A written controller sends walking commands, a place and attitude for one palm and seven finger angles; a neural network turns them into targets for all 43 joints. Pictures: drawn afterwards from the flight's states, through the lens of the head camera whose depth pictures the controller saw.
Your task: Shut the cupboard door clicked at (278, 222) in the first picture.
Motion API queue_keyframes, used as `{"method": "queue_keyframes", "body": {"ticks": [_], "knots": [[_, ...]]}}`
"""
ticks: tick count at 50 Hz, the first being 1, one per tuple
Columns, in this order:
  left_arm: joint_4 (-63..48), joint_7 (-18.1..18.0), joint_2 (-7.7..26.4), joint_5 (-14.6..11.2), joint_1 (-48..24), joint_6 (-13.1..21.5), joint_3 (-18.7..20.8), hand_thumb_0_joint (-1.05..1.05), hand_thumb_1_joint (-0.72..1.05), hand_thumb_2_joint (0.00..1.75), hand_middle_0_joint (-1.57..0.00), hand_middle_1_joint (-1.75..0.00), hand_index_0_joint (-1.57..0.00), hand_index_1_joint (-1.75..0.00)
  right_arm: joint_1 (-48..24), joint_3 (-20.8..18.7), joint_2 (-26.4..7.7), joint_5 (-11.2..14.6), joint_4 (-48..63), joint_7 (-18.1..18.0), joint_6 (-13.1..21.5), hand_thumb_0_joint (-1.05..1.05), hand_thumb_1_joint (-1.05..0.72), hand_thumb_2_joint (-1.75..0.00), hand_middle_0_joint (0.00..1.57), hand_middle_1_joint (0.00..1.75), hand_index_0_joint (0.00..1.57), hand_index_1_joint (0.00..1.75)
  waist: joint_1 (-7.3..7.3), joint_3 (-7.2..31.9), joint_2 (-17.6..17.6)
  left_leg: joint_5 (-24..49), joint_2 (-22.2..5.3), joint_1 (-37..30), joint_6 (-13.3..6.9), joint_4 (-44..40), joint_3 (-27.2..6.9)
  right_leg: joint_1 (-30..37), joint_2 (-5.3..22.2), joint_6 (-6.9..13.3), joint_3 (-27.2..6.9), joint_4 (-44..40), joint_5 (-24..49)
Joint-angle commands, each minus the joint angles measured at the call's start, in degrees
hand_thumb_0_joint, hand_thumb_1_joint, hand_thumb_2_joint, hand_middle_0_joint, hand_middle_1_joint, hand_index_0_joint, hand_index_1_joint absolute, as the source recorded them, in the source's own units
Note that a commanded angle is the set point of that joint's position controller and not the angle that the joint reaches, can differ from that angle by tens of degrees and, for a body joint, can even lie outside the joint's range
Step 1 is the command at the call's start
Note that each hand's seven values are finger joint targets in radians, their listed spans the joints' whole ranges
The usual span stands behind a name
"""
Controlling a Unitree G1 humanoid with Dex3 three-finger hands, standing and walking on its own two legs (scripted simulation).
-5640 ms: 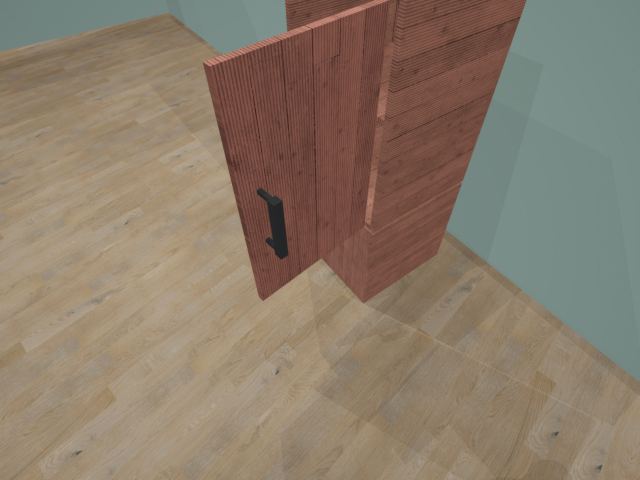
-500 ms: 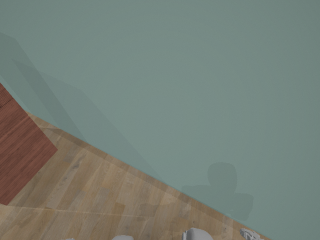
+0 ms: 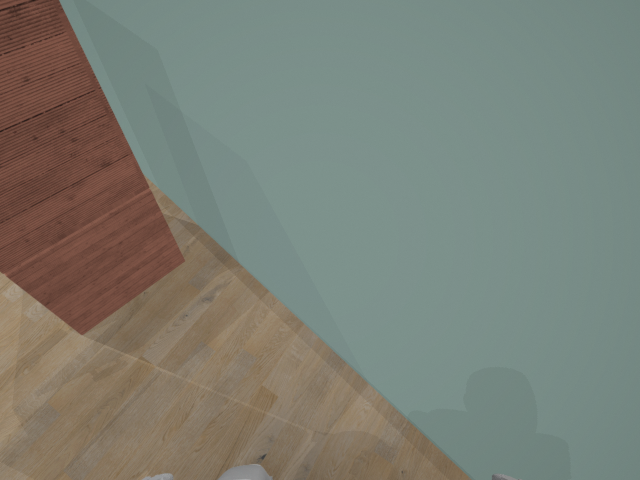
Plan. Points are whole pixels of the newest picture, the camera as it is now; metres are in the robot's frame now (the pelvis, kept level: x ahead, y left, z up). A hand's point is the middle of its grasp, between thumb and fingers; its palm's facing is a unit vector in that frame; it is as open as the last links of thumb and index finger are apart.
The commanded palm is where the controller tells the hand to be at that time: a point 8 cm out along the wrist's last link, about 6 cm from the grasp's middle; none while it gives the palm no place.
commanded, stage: turn to face it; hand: left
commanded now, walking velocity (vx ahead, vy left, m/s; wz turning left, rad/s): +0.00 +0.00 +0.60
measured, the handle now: out of the picture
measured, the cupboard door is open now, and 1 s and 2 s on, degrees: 97 97 97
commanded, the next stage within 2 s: take the last steps up to it in 1.42 s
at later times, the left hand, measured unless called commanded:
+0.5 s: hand out of the picture +0.05 +0.18 -0.14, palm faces +0.28 -0.91 -0.30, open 7.4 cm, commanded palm none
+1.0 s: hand out of the picture -0.04 +0.19 -0.16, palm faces +0.58 -0.77 -0.27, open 7.4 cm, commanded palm none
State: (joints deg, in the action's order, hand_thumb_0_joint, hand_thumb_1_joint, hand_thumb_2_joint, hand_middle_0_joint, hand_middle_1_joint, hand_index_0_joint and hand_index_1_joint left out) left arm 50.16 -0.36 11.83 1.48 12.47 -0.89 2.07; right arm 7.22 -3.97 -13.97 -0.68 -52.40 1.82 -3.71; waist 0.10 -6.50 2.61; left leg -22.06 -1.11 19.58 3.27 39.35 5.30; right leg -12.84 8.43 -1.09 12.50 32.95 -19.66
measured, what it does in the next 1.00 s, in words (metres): steps on the spot, turning left: left foot, then right foot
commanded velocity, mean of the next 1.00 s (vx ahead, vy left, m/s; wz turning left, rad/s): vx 0.00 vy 0.00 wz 0.60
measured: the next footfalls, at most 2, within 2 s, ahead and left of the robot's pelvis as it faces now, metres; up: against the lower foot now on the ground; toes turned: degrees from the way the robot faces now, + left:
left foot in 0.04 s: +0.05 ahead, +0.12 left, +0.00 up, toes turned +6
right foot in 0.40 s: +0.08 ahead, -0.15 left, +0.00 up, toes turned +11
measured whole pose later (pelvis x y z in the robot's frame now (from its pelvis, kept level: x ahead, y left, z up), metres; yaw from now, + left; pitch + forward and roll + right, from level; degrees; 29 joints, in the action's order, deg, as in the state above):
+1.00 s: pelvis +0.02 -0.04 +0.00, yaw +36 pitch +2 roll +0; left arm 51.0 -0.1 15.8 1.0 9.2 -3.6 4.1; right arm 8.7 -2.6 -12.6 -1.7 -52.0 0.0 -1.8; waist -0.3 -5.3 1.1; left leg -13.0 0.7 17.3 -0.1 28.7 -3.2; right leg -26.2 4.2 -4.5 0.7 54.7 -25.1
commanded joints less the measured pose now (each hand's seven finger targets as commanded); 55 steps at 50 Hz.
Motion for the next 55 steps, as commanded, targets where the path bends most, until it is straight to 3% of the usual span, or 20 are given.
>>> {"method": "queue_keyframes", "body": {"ticks": [1,2,3,7,14,17,18,19,20,25,31,35,36,37,38,39,43,53,54,55], "knots": [[-4.79,-0.42,8.25,-1.13,0.37,0.28,3.51,0.00,0.90,0.90,-0.20,-0.30,-0.20,-0.30,8.62,-3.00,-13.38,-0.66,2.99,-0.63,2.70,0.00,-0.90,-0.90,0.20,0.30,0.20,0.30,4.44,13.65,-16.66,31.26,-15.95,-21.32,-9.03,-17.85,-23.24,-14.69,1.37,-3.11,-1.73,19.20,-2.62],[-6.98,-0.64,6.74,-0.75,-4.03,-0.22,2.34,0.00,0.90,0.90,-0.20,-0.30,-0.20,-0.30,12.19,-3.67,-16.55,-0.54,2.10,-1.38,2.30,0.00,-0.90,-0.90,0.20,0.30,0.20,0.30,6.11,13.38,-19.33,46.74,-23.78,-21.30,-16.54,-18.29,-32.19,-22.10,-2.16,-3.84,-7.63,28.24,-20.14],[-7.60,-0.79,8.05,-0.45,-6.55,-0.55,2.40,0.00,0.90,0.90,-0.20,-0.30,-0.20,-0.30,12.48,-3.32,-15.69,-0.71,1.69,-1.72,2.21,0.00,-0.90,-0.90,0.20,0.30,0.20,0.30,5.90,11.93,-12.25,41.58,-23.64,-18.54,-17.89,-17.43,-28.51,-21.92,-0.75,-3.02,-11.72,32.09,-16.73],[-3.72,-0.24,7.62,-0.36,-3.61,-1.17,3.05,0.00,0.90,0.90,-0.20,-0.30,-0.20,-0.30,2.79,-1.73,-10.99,-0.68,4.04,-2.89,2.86,0.00,-0.90,-0.90,0.20,0.30,0.20,0.30,1.03,9.31,-13.80,30.98,-12.47,-11.67,-12.28,-18.82,-19.50,-19.83,-2.47,-3.59,-13.23,32.05,-5.02],[-4.38,-0.22,6.60,-0.78,-4.60,-0.86,2.50,0.00,0.90,0.90,-0.20,-0.30,-0.20,-0.30,2.75,-2.38,-11.53,-0.98,4.06,-2.45,2.38,0.00,-0.90,-0.90,0.20,0.30,0.20,0.30,1.11,9.73,-12.69,26.24,-10.43,-8.15,-12.05,-17.74,-21.76,-10.07,-6.36,-3.42,-11.13,13.43,-5.53],[-3.04,-0.39,7.25,-1.04,1.13,-0.19,2.88,0.00,0.90,0.90,-0.20,-0.30,-0.20,-0.30,-0.60,-2.80,-11.44,-0.53,5.10,-2.30,1.80,0.00,-0.90,-0.90,0.20,0.30,0.20,0.30,-1.76,9.80,-11.62,21.87,-7.84,-0.25,-9.83,-13.56,-22.76,2.79,-8.27,-2.78,-9.83,-1.37,2.57],[-2.48,-0.65,9.57,-0.76,3.78,0.41,3.46,0.00,0.90,0.90,-0.20,-0.30,-0.20,-0.30,-1.35,-2.67,-9.93,-0.05,5.60,-2.06,1.78,0.00,-0.90,-0.90,0.20,0.30,0.20,0.30,-3.36,10.07,-6.36,15.14,-4.53,5.51,-7.19,-9.52,-20.99,10.11,-5.55,-2.31,-12.27,-9.64,6.03],[-2.43,-1.21,14.77,0.18,5.69,1.03,4.59,0.00,0.90,0.90,-0.20,-0.30,-0.20,-0.30,-0.38,-2.16,-5.80,0.44,6.61,-1.72,1.79,0.00,-0.90,-0.90,0.20,0.30,0.20,0.30,-4.16,10.76,9.55,-1.42,2.94,15.31,-2.70,3.36,-12.32,16.24,9.56,2.03,-27.77,-18.30,3.74],[-3.19,-1.37,17.22,0.29,4.43,0.92,4.41,0.00,0.90,0.90,-0.20,-0.30,-0.20,-0.30,-1.91,-2.20,-6.39,0.11,7.41,-1.49,1.79,0.00,-0.90,-0.90,0.20,0.30,0.20,0.30,-4.26,9.11,15.69,-14.01,4.73,15.59,-0.97,18.71,-7.95,8.45,20.36,8.48,-36.63,-20.16,8.00],[-5.54,-1.45,9.19,-0.29,-4.83,1.21,2.42,0.00,0.90,0.90,-0.20,-0.30,-0.20,-0.30,1.01,-1.90,-5.25,-0.36,3.78,-0.12,0.26,0.00,-0.90,-0.90,0.20,0.30,0.20,0.30,1.42,4.91,10.38,-1.67,-0.88,13.06,0.43,29.06,-6.22,1.79,9.32,7.27,-14.52,-15.39,18.71],[-2.56,-1.42,12.92,0.19,3.76,1.34,3.77,0.00,0.90,0.90,-0.20,-0.30,-0.20,-0.30,-3.98,-0.34,-2.61,0.24,4.96,0.12,1.22,0.00,-0.90,-0.90,0.20,0.30,0.20,0.30,-3.07,8.41,8.13,-4.17,0.57,7.02,0.59,6.29,0.06,12.11,11.80,8.08,-10.09,-8.38,37.35],[-2.25,-0.96,13.44,-0.29,2.49,0.98,4.29,0.00,0.90,0.90,-0.20,-0.30,-0.20,-0.30,0.57,-0.56,-4.24,0.12,4.29,-0.20,1.86,0.00,-0.90,-0.90,0.20,0.30,0.20,0.30,-0.40,9.78,8.11,5.16,1.40,-4.06,-0.95,-8.14,1.09,7.51,11.38,4.43,-6.32,-1.43,34.05],[-2.62,-0.80,12.64,-0.73,1.28,0.73,4.25,0.00,0.90,0.90,-0.20,-0.30,-0.20,-0.30,4.30,-1.21,-6.26,-0.07,3.26,-0.24,2.23,0.00,-0.90,-0.90,0.20,0.30,0.20,0.30,2.17,11.27,3.37,13.36,-0.14,-12.11,-1.89,-14.66,-1.20,1.93,10.32,1.89,-4.08,5.14,28.05],[-4.29,-0.41,8.93,-1.08,0.79,0.24,3.66,0.00,0.90,0.90,-0.20,-0.30,-0.20,-0.30,8.12,-2.79,-12.87,-0.67,2.65,-0.63,2.70,0.00,-0.90,-0.90,0.20,0.30,0.20,0.30,4.22,13.43,-13.74,27.76,-13.51,-20.69,-7.84,-17.70,-19.89,-11.94,2.82,-2.49,-1.36,17.65,2.88],[-6.60,-0.60,6.47,-0.88,-3.86,-0.18,2.17,0.00,0.90,0.90,-0.20,-0.30,-0.20,-0.30,12.02,-3.68,-16.51,-0.52,1.97,-1.23,2.36,0.00,-0.90,-0.90,0.20,0.30,0.20,0.30,6.13,12.53,-19.92,44.80,-22.88,-20.91,-15.07,-18.80,-31.38,-20.95,-1.70,-4.01,-6.22,27.06,-19.79],[-7.08,-0.78,8.08,-0.55,-5.44,-0.72,2.47,0.00,0.90,0.90,-0.20,-0.30,-0.20,-0.30,12.14,-3.33,-16.54,-0.79,1.36,-1.65,2.13,0.00,-0.90,-0.90,0.20,0.30,0.20,0.30,5.80,12.14,-13.70,39.37,-23.93,-18.18,-17.89,-18.37,-29.30,-21.18,-0.64,-2.96,-11.41,31.76,-17.92],[-3.38,-0.06,8.21,-0.14,-3.42,-1.46,3.21,0.00,0.90,0.90,-0.20,-0.30,-0.20,-0.30,1.16,-1.62,-11.12,-0.83,4.22,-2.71,2.59,0.00,-0.90,-0.90,0.20,0.30,0.20,0.30,0.75,6.73,-14.97,20.64,-12.07,-6.84,-11.71,-21.13,-19.78,-18.51,-1.92,-3.21,-13.23,32.11,-4.67],[-2.94,-0.45,7.59,-0.94,1.33,-0.10,2.61,0.00,0.90,0.90,-0.20,-0.30,-0.20,-0.30,-0.48,-2.37,-11.16,-0.54,4.78,-2.23,1.93,0.00,-0.90,-0.90,0.20,0.30,0.20,0.30,-1.48,10.41,-11.53,25.85,-8.08,-2.83,-10.40,-13.49,-22.56,1.21,-8.14,-2.76,-10.00,-0.09,1.74],[-2.39,-0.66,8.71,-0.87,4.17,0.41,3.15,0.00,0.90,0.90,-0.20,-0.30,-0.20,-0.30,-1.53,-2.31,-9.94,-0.19,5.26,-2.16,1.85,0.00,-0.90,-0.90,0.20,0.30,0.20,0.30,-3.10,10.78,-8.62,19.75,-5.27,2.15,-7.95,-9.83,-21.07,8.24,-6.28,-2.34,-11.31,-8.67,6.67],[-2.06,-1.14,13.43,0.02,5.91,1.05,4.11,0.00,0.90,0.90,-0.20,-0.30,-0.20,-0.30,-0.77,-1.96,-6.24,0.44,6.03,-1.79,1.87,0.00,-0.90,-0.90,0.20,0.30,0.20,0.30,-3.79,11.54,4.81,4.99,1.32,11.48,-3.85,0.51,-14.49,15.40,5.90,1.17,-23.72,-16.53,5.88]]}}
